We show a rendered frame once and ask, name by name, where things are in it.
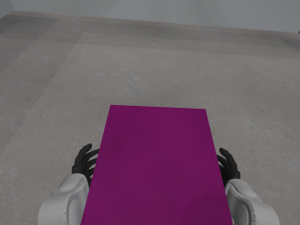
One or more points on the right robot forearm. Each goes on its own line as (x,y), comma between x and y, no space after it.
(246,207)

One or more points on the robot right hand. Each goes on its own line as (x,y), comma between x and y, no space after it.
(229,167)

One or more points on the carton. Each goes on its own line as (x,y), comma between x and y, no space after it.
(156,166)

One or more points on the robot left hand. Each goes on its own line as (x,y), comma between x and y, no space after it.
(82,165)

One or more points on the left robot forearm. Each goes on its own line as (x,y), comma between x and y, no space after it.
(67,202)

